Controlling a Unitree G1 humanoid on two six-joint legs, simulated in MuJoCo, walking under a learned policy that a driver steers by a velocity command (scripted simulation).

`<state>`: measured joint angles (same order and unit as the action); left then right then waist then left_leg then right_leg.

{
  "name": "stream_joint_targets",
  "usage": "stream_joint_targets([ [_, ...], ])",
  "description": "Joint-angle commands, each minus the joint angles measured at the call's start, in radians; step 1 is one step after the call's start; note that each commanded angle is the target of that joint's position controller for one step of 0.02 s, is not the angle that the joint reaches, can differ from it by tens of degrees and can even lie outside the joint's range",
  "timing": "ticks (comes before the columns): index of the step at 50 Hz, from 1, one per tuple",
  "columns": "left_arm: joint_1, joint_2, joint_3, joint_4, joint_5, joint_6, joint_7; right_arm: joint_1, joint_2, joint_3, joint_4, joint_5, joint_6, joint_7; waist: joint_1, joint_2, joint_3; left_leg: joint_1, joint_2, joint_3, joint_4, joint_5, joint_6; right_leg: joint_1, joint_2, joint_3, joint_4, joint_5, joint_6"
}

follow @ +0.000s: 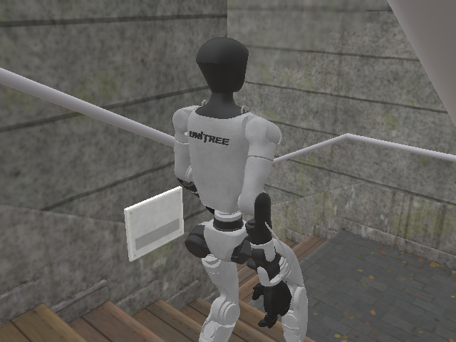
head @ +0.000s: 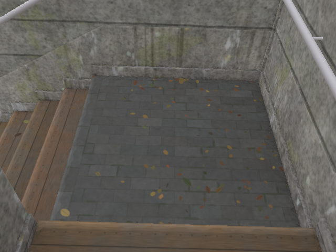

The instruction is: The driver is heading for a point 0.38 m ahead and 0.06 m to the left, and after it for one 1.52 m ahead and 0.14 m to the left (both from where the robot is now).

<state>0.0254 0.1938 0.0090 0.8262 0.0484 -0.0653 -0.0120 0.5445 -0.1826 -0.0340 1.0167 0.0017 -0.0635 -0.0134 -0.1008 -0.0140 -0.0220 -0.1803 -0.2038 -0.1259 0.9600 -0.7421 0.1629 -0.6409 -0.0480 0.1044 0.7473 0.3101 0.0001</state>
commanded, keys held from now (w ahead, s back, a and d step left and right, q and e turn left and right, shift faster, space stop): w+q+shift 0.40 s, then w+e+shift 0.60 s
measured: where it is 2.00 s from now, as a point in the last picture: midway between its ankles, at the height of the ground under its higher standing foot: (127, 144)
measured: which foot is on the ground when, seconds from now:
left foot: down 0.00-0.08, up 0.10-0.44, down 0.46-0.86, up 0.88-1.00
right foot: up 0.00-0.08, down 0.10-0.44, up 0.46-0.84, down 0.86-1.00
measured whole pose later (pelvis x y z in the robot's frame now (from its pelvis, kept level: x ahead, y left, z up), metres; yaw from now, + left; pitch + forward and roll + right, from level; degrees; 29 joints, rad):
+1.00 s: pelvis +0.80 +0.14 -0.47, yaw +9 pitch +0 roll -1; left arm 0.45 0.22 0.07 1.00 0.02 -0.03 -0.01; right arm 0.12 -0.20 -0.02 0.86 -0.06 -0.07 -0.03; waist 0.05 0.03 0.02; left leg -0.70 0.07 -0.06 1.78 -0.56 0.03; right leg -0.30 0.18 0.00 0.83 -0.54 -0.21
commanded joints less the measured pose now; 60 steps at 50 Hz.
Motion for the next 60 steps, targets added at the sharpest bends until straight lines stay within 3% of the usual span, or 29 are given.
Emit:
stream_joint_targets([
  [1,0.125,0.041,0.017,-0.025,-0.026,0.002,0.004,-0.1,-0.125,-0.021,-0.089,-0.023,0.003,0.002,0.061,0.166,0.042,-0.42,0.111,-0.213,-0.054,0.662,0.047,0.526,0.131,-0.142,0.011,0.15,-0.021],
  [4,0.71,0.135,0.063,0.102,-0.013,-0.027,0.039,-0.321,-0.213,-0.047,-0.145,-0.034,0.017,0.017,0.436,0.019,-0.091,-0.486,0.055,-0.107,0.659,0.994,0.017,0.999,0.073,-0.121,-0.257,0.062,-0.036],
  [5,0.704,0.174,0.082,0.119,-0.025,-0.031,0.04,-0.372,-0.119,-0.04,-0.174,-0.022,0.016,0.005,0.428,-0.12,0.04,-0.689,-0.048,-0.026,1.126,0.169,0.012,1.006,-0.127,0.024,-0.399,0.123,-0.104],
  [7,0.547,0.146,0.052,0.037,-0.005,-0.042,-0.009,-0.154,-0.069,-0.013,-0.237,0.024,0.011,-0.048,0.171,-0.114,-0.106,-0.986,0.17,-0.017,1.007,0.133,0.037,1.162,-0.394,0.264,-0.012,0.543,-0.11],
  [10,0.576,0.127,0.058,0.096,-0.009,-0.091,-0.012,-0.394,-0.089,-0.026,-0.307,-0.073,0.042,-0.014,0.164,-0.131,0.082,-1.093,0.263,-0.041,0.829,0.343,0.015,0.735,-0.4,0.343,-0.113,-0.056,-0.192],
  [12,0.357,0.061,0.024,0.082,-0.025,-0.094,0.015,-0.453,-0.089,-0.025,-0.33,-0.041,0.051,0.039,0.038,-0.034,0.295,-0.661,0.305,-0.036,0.184,0.737,-0.067,0.109,-0.295,0.144,-0.249,-0.26,-0.117],
  [14,0.295,0.237,0.057,0.038,-0.019,-0.086,0.023,-0.331,-0.111,-0.041,-0.261,-0.066,0.09,0.058,0.002,-0.094,0.16,-0.393,0.224,0.191,0.409,0.815,-0.066,0.027,-0.324,0.079,-0.221,-0.196,-0.13],
  [16,0.421,0.07,0.016,0.109,-0.044,-0.129,0.031,-0.489,-0.101,-0.023,-0.297,-0.043,0.048,0.084,0.064,0.031,0.215,-0.516,0.274,0.143,-0.097,1.373,-0.023,0.207,-0.164,-0.115,-0.105,-0.555,-0.019],
  [19,0.477,0.146,0.03,0.155,-0.029,-0.092,0.032,-0.571,-0.1,-0.005,-0.254,-0.01,0.055,0.094,0.148,-0.062,0.209,-0.172,0.181,0.347,-0.307,1.309,-0.039,0.246,-0.114,-0.269,-0.024,-0.384,-0.011],
  [22,0.544,0.188,0.04,0.215,0.009,-0.032,0.049,-0.11,-0.209,-0.063,-0.101,-0.03,0.075,0.03,-0.041,-0.016,-0.017,0.302,0.13,0.304,-0.432,1.064,0.024,0.343,-0.119,-0.269,0.637,0.195,-0.046],
  [23,0.385,0.199,0.048,0.199,0.012,-0.015,0.052,0.105,-0.265,-0.081,-0.032,-0.046,0.075,0.02,-0.2,0.089,-0.023,0.649,0.257,0.092,-0.49,1.168,0.154,-0.028,-0.001,-0.26,1.244,-0.512,-0.019],
  [25,0.454,0.161,0.03,0.068,-0.045,-0.036,0.046,0.084,-0.321,-0.064,-0.054,-0.012,0.044,-0.011,-0.091,0.201,-0.12,0.831,0.587,-0.146,-0.25,2.07,0.179,-0.399,0.04,0.039,1.14,-1.114,-0.013],
  [27,0.53,0.161,0.046,0.119,-0.038,-0.023,0.045,-0.079,-0.258,-0.053,-0.081,-0.059,0.03,-0.011,0.038,-0.094,-0.078,0.508,0.631,-0.209,-0.397,1.418,0.162,-0.302,0.0,0.087,0.814,-0.817,-0.013],
  [29,0.466,0.143,0.052,0.115,0.017,0.052,0.02,-0.275,-0.193,-0.034,-0.123,-0.016,-0.001,-0.019,0.14,-0.127,-0.015,-0.039,0.589,-0.203,-0.621,0.562,0.171,0.027,-0.088,0.054,0.516,-0.67,0.035],
  [30,0.507,0.122,0.049,0.126,0.02,0.069,0.038,-0.357,-0.135,-0.009,-0.133,-0.009,0.007,-0.019,0.182,0.011,0.11,-0.231,0.48,0.066,-0.517,1.285,0.151,0.177,-0.059,-0.062,0.449,-0.669,0.058],
  [31,0.603,0.065,0.038,0.168,0.017,0.073,0.041,-0.322,-0.136,-0.006,-0.113,-0.032,-0.025,-0.002,0.214,0.02,0.088,-0.272,0.479,0.129,-0.452,1.492,0.137,0.235,-0.026,-0.102,0.42,-0.486,0.032],
  [32,0.461,-0.06,-0.016,0.061,0.066,-0.001,-0.055,-0.306,-0.056,0.042,-0.156,-0.168,-0.089,0.045,0.21,-0.021,0.094,-0.379,0.519,0.144,-0.434,1.131,0.038,0.173,-0.134,0.031,0.266,-0.216,0.06],
  [33,0.481,-0.043,-0.011,0.126,0.027,-0.029,-0.075,-0.294,-0.088,0.032,-0.147,-0.175,-0.101,0.053,0.164,-0.117,0.047,-0.331,0.465,0.22,-0.33,0.925,-0.034,0.199,-0.131,0.088,0.105,0.07,0.079],
  [34,0.374,0.049,0.039,0.077,-0.046,0.015,-0.032,-0.336,-0.179,-0.031,-0.116,0.015,-0.094,0.041,0.193,0.021,-0.048,-0.3,0.347,0.244,-0.411,0.485,-0.053,0.303,-0.03,-0.089,-0.012,0.25,0.001],
  [35,0.313,0.06,0.038,0.053,-0.051,0.035,-0.022,-0.322,-0.173,-0.018,-0.115,0.051,-0.095,0.027,0.175,0.144,-0.036,-0.295,0.36,0.256,-0.371,0.364,-0.057,0.312,-0.029,-0.089,-0.025,0.32,-0.036],
  [40,0.204,0.064,0.057,0.044,-0.032,0.043,-0.017,-0.219,-0.155,-0.023,-0.065,-0.039,-0.04,-0.038,0.107,0.102,0.17,-0.169,0.417,0.32,-0.046,0.55,-0.085,0.277,0.038,-0.248,-0.065,0.108,-0.1],
  [43,0.722,0.15,0.118,0.188,-0.016,0.068,-0.004,-0.35,-0.254,-0.057,-0.109,-0.039,-0.008,-0.048,0.391,-0.015,0.024,-0.245,0.42,0.367,0.672,1.212,-0.077,0.738,0.107,-0.286,-0.132,-0.299,-0.246],
  [44,0.729,0.15,0.111,0.201,-0.022,0.052,-0.022,-0.404,-0.114,-0.039,-0.103,-0.026,0.01,-0.054,0.425,-0.199,0.154,-0.449,0.239,0.346,1.259,0.31,-0.082,0.714,-0.012,-0.025,-0.392,-0.125,-0.341],
  [45,0.651,0.176,0.082,0.221,-0.044,0.04,-0.017,-0.396,0.006,0.006,-0.231,-0.035,0.001,-0.051,0.209,-0.395,0.205,-0.873,0.2,0.26,1.323,0.032,-0.093,0.83,-0.013,0.082,0.009,0.633,-0.291],
  [47,0.692,0.178,0.083,0.187,-0.06,0.054,-0.004,-0.418,-0.061,0.014,-0.274,-0.079,-0.025,-0.016,0.203,0.02,-0.025,-1.101,0.265,0.111,1.016,0.114,-0.086,1.013,-0.155,0.434,-0.142,0.108,-0.378],
  [48,0.645,0.281,0.112,0.145,-0.04,0.043,0.008,-0.395,-0.074,0.014,-0.276,-0.078,-0.033,-0.01,0.172,-0.006,-0.061,-1.098,0.29,0.031,0.892,0.057,-0.116,0.88,-0.273,0.723,-0.239,-0.392,-0.488],
  [50,0.521,0.204,0.083,0.106,-0.014,-0.009,0.027,-0.59,-0.134,0.006,-0.291,-0.068,-0.026,-0.007,0.114,0.118,0.138,-0.983,0.322,-0.027,0.444,0.326,-0.187,0.482,-0.23,0.727,-0.309,-0.542,-0.471],
  [55,0.441,0.126,0.055,0.091,-0.058,-0.04,0.021,-0.54,-0.187,-0.022,-0.238,-0.03,-0.02,0.026,0.149,-0.01,0.13,-0.391,0.295,0.057,-0.187,1.13,-0.178,0.277,0.083,0.304,-0.151,-0.352,-0.277],
  [60,0.467,0.188,0.076,0.092,-0.008,-0.005,0.009,-0.585,-0.098,-0.002,-0.319,-0.006,-0.059,0.027,0.191,-0.03,0.102,-0.102,0.179,0.114,-0.532,1.117,-0.175,0.356,0.127,0.335,0.064,-0.441,-0.207],
])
